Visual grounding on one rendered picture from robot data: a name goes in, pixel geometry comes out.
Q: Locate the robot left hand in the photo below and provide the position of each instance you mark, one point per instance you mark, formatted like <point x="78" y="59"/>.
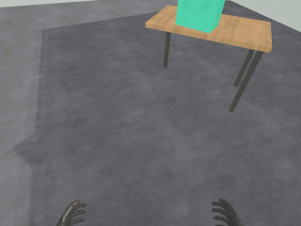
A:
<point x="66" y="218"/>

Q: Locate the robot right hand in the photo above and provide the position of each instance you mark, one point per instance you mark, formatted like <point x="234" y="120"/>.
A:
<point x="231" y="217"/>

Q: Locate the carton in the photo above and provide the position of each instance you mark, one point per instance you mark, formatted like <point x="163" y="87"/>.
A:
<point x="201" y="15"/>

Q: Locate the table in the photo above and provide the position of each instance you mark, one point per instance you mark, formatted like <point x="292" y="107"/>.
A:
<point x="233" y="30"/>

